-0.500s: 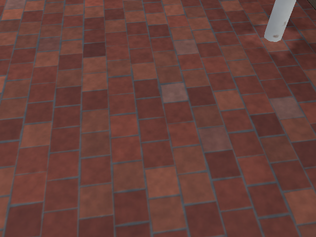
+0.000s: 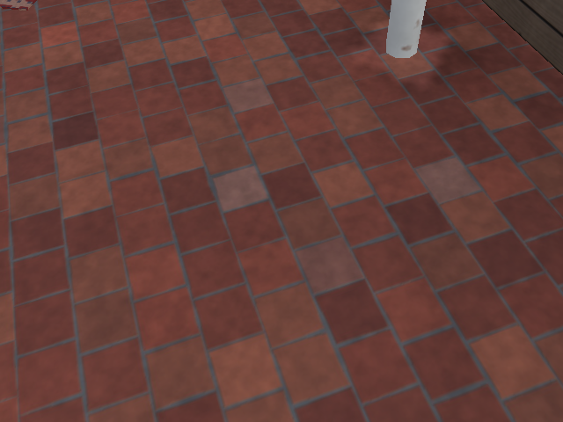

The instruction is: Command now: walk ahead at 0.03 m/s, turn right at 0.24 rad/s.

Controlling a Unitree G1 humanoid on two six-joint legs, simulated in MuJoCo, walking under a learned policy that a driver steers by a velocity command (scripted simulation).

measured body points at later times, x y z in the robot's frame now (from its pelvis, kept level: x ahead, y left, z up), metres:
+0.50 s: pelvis +0.05 +0.04 +0.00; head +0.06 +0.04 +0.45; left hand +0.18 +0.30 -0.12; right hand +0.14 -0.22 -0.13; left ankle +0.03 +0.17 -0.74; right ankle +0.07 -0.07 -0.74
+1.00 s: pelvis +0.05 +0.05 +0.00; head +0.06 +0.05 +0.45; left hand +0.16 +0.30 -0.14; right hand +0.10 -0.22 -0.14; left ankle +0.03 +0.17 -0.74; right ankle +0.07 -0.07 -0.74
